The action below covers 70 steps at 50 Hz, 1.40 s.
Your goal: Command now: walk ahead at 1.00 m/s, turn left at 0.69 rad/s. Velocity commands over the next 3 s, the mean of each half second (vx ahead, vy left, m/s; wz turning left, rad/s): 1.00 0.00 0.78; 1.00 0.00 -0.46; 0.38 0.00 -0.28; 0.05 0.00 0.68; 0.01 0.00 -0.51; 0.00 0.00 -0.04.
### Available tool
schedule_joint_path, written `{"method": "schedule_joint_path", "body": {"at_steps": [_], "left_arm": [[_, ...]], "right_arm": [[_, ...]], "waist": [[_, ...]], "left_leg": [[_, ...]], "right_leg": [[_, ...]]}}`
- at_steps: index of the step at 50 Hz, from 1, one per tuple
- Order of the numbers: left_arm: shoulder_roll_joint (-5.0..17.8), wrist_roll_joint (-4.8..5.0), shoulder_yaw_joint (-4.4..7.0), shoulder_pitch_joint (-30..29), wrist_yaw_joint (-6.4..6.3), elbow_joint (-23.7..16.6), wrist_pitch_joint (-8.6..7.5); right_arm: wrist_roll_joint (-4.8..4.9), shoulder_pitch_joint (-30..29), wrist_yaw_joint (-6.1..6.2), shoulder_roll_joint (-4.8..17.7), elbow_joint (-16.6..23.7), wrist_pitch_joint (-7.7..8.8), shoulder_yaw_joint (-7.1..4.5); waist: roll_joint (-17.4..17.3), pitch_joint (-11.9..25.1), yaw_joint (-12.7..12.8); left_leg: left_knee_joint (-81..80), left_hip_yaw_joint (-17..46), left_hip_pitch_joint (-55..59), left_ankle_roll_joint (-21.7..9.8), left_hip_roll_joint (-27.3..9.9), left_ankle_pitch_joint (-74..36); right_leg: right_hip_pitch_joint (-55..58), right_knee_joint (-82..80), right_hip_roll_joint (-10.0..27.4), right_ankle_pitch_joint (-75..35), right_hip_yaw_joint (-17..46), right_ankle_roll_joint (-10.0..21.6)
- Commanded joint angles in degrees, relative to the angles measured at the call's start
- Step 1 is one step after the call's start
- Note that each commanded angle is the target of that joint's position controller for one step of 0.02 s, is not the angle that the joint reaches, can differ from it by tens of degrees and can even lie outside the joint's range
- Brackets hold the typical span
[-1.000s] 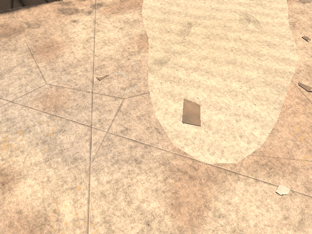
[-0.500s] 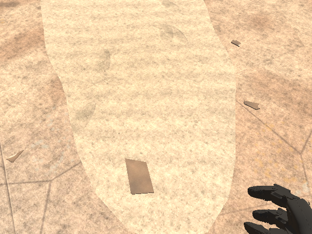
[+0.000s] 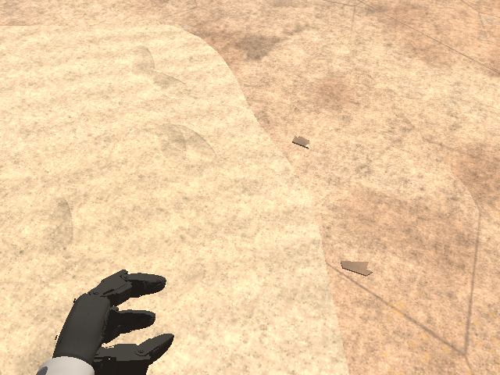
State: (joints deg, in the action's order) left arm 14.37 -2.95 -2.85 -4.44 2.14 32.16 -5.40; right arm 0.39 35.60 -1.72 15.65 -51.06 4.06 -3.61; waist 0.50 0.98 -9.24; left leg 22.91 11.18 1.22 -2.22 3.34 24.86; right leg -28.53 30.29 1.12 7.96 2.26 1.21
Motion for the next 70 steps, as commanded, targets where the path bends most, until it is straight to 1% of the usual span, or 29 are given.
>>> {"method": "schedule_joint_path", "body": {"at_steps": [1,2,5,15,18,21,22,23,24,26,29,32,39,43,45,46,47,49,51,55,56,57,62,64,65,66,67,68,70], "left_arm": [[16.31,-1.84,7.08,32.68,-3.49,3.92,-0.39],[18.92,-1.44,7.87,30.20,-3.65,3.83,0.58],[7.27,-0.21,5.98,21.95,-2.86,4.67,0.20],[7.87,1.72,6.29,21.93,-2.48,12.14,-2.60],[13.26,1.60,7.43,25.71,-3.20,12.70,-1.64],[15.96,0.57,8.09,22.48,-3.65,10.95,0.79],[8.95,0.17,6.69,23.44,-2.79,10.85,0.59],[7.47,2.70,5.13,32.06,-2.43,5.04,-0.06],[11.47,2.36,5.57,23.95,-2.80,5.60,-0.79],[9.00,2.14,4.65,21.81,-2.66,6.63,-0.38],[6.08,1.61,4.32,26.37,-0.82,10.11,3.48],[5.17,2.68,4.51,17.57,-0.03,8.80,4.24],[2.96,2.89,3.56,7.52,2.13,7.03,2.53],[9.87,2.62,6.10,26.22,1.24,12.17,3.69],[14.55,2.94,9.34,44.69,-0.56,17.43,4.22],[16.52,2.94,9.64,39.28,-0.94,17.72,4.86],[18.78,2.08,10.11,34.43,-1.10,14.85,4.98],[11.54,1.79,9.03,29.99,-1.73,13.67,4.62],[11.57,2.30,8.53,26.51,-2.22,13.07,3.10],[13.35,3.12,8.87,25.84,-1.67,13.00,1.47],[7.26,6.46,7.67,25.54,-2.60,11.00,1.02],[9.63,6.83,8.21,26.20,-3.26,11.82,1.66],[7.83,4.13,8.32,31.77,-5.90,14.77,4.10],[4.88,2.15,7.05,24.05,-5.56,11.14,3.94],[-0.44,1.91,5.60,39.43,-4.28,12.96,3.90],[4.97,1.19,5.94,43.42,-2.86,14.53,3.82],[6.62,4.06,6.18,40.23,-2.20,13.10,4.09],[10.32,2.76,6.81,27.81,-3.02,10.29,4.19],[9.86,1.31,7.30,16.60,-4.15,5.70,4.80]], "right_arm": [[0.34,-10.75,0.41,5.78,7.91,2.06,-1.19],[2.11,-7.01,0.62,3.16,10.88,1.45,-0.17],[-1.06,-16.83,-0.08,5.12,9.66,-1.01,-0.51],[-2.07,-35.34,-4.45,2.62,18.93,-3.68,1.77],[-1.84,-32.25,-4.05,4.92,17.68,-3.47,1.31],[-2.58,-4.42,-1.57,11.30,9.04,-3.27,-2.09],[-1.54,-8.18,-0.13,15.15,8.42,-4.03,-3.70],[-2.97,-13.05,0.31,21.42,12.44,-4.24,-4.15],[-2.60,-12.03,1.17,17.36,13.40,-4.43,-4.07],[-2.82,-15.50,1.88,12.03,10.43,-2.33,-2.29],[-2.48,-17.61,1.58,7.98,8.77,1.21,-0.53],[-1.72,-15.50,0.51,6.41,6.64,3.01,-0.23],[-0.82,-12.55,1.90,6.86,4.49,4.52,0.70],[-2.77,-16.87,4.93,12.92,5.73,1.00,-0.95],[-3.30,-24.17,4.18,12.40,7.27,-0.39,-1.20],[-4.25,-24.68,2.89,0.95,11.30,1.23,1.92],[-2.16,-20.81,2.20,1.73,16.39,2.61,2.93],[-2.87,-25.07,1.63,6.84,15.83,4.33,2.89],[-4.43,-25.09,1.91,6.66,15.82,2.25,3.28],[-3.38,-30.59,1.64,4.20,19.29,-0.53,4.44],[-0.91,-38.98,2.36,2.86,22.44,2.15,3.81],[-0.61,-40.64,2.65,1.87,23.54,2.94,4.04],[-0.77,-34.39,2.32,4.85,21.55,3.93,1.30],[-1.84,-14.17,1.70,6.80,14.89,4.43,0.24],[-3.72,-13.10,0.82,7.30,12.50,4.28,1.08],[-2.46,-14.51,0.24,7.08,13.24,3.44,0.43],[-0.28,-21.93,0.23,8.98,13.90,2.75,-0.66],[0.29,-26.72,0.87,7.42,17.32,1.46,-0.93],[-0.20,-27.85,1.43,8.76,17.56,0.17,-0.49]], "waist": [[8.09,16.59,21.14],[18.67,20.57,16.49],[2.20,0.56,13.31],[1.61,-8.53,7.90],[3.73,-3.70,5.52],[2.98,9.97,-7.53],[-11.23,7.75,-2.48],[-17.91,21.26,5.25],[-3.97,19.07,0.53],[4.28,2.90,6.39],[2.16,-2.37,11.99],[0.37,-8.57,9.76],[-2.26,-6.72,7.92],[-8.29,4.37,19.20],[-0.81,7.29,28.59],[14.60,2.53,18.97],[14.51,12.57,14.98],[-4.91,0.44,12.10],[-8.51,-6.20,7.22],[-4.14,-6.19,6.94],[-4.65,-4.86,10.34],[-2.92,-2.40,11.04],[7.92,5.97,11.21],[4.45,15.33,0.74],[-13.78,24.24,9.24],[-12.61,26.49,9.18],[-12.35,21.18,11.37],[-1.48,14.93,7.63],[4.06,4.78,9.12]], "left_leg": [[37.73,-1.27,-33.36,-4.29,-1.48,-10.08],[51.15,-5.52,-44.71,-3.90,0.58,1.97],[52.06,-7.01,-49.10,-3.33,-7.15,-8.04],[25.98,-17.11,-38.60,-4.69,-7.58,-26.63],[21.15,-22.98,-27.26,-7.80,-0.41,-23.51],[15.76,-15.13,7.92,-12.25,2.35,-15.76],[12.49,-2.46,16.02,-11.92,-5.84,-12.20],[2.08,30.21,29.24,-22.07,-22.72,-10.23],[-4.95,30.98,24.19,-20.25,-21.71,-3.40],[-7.59,18.99,1.73,-15.90,-19.48,-7.36],[-12.69,4.61,-15.33,-11.17,-15.81,-12.07],[-17.30,-7.42,-14.81,-5.90,-11.43,-24.59],[-18.10,-23.46,-1.27,0.97,-9.83,-64.33],[9.90,-24.19,6.88,2.78,-14.13,-97.16],[52.97,-24.10,-10.59,1.38,-7.17,-57.01],[73.13,-18.53,-38.05,2.66,2.36,3.46],[77.58,-6.30,-51.90,3.24,2.16,5.01],[62.20,-4.16,-50.06,1.47,-4.72,-5.65],[54.16,-5.70,-42.39,4.00,-7.14,-4.73],[31.37,-12.56,-29.45,6.36,-5.64,-12.95],[23.19,-10.06,-28.36,6.72,-1.51,-16.27],[14.00,-10.43,-25.49,6.53,1.33,-21.55],[0.50,-10.99,-13.87,3.95,3.79,-45.87],[1.00,-4.15,6.38,-0.87,-6.80,-63.18],[7.85,22.46,23.31,-15.31,-24.86,-81.87],[6.08,28.76,20.42,-18.22,-23.76,-81.37],[3.98,33.47,19.64,-21.77,-25.94,-51.14],[-1.48,30.38,7.95,-18.08,-19.80,-32.61],[-6.30,23.91,-10.70,-13.58,-12.73,-25.68]], "right_leg": [[50.02,-3.07,18.14,25.59,18.56,3.74],[51.28,-15.19,27.25,42.21,45.68,8.37],[32.47,-16.47,19.19,20.69,23.63,7.77],[20.75,-25.46,9.84,-20.82,-15.41,1.58],[28.38,-13.63,10.94,-59.29,-17.57,0.56],[16.71,27.42,11.95,-55.04,-15.34,1.34],[0.70,51.52,0.31,11.31,-14.75,0.01],[-15.40,67.08,-2.10,20.84,-3.56,-0.79],[-18.52,66.05,0.37,13.33,0.59,-0.10],[-14.84,55.82,5.34,9.76,0.92,0.65],[-4.54,46.03,7.05,9.11,4.12,0.73],[-10.83,35.30,6.63,-0.64,2.59,1.41],[-3.83,8.77,-0.38,-21.27,-11.06,6.27],[13.69,8.80,-8.20,-5.76,-13.37,9.48],[33.71,2.87,-4.62,2.99,-3.58,15.41],[42.17,8.67,2.91,-7.79,13.16,19.63],[50.91,-7.00,11.67,10.92,40.80,29.47],[34.27,-18.86,11.70,20.66,40.45,22.92],[19.18,-17.68,6.90,-5.21,29.60,20.18],[6.35,-13.78,-3.08,-43.40,13.60,14.45],[4.72,-12.43,-5.49,-33.52,15.78,11.71],[6.47,-11.17,-6.96,-29.69,15.66,9.13],[20.96,2.97,-5.44,-27.09,14.81,1.69],[15.91,29.66,-7.67,-11.51,9.03,-2.00],[0.92,49.74,-13.38,32.89,10.82,-4.91],[0.91,53.12,-8.84,29.55,11.48,-5.30],[-10.59,58.65,-4.75,25.48,10.48,-5.39],[-10.98,55.33,-3.94,19.80,6.71,-5.16],[-7.69,48.93,-4.69,16.34,6.31,-4.41]]}}
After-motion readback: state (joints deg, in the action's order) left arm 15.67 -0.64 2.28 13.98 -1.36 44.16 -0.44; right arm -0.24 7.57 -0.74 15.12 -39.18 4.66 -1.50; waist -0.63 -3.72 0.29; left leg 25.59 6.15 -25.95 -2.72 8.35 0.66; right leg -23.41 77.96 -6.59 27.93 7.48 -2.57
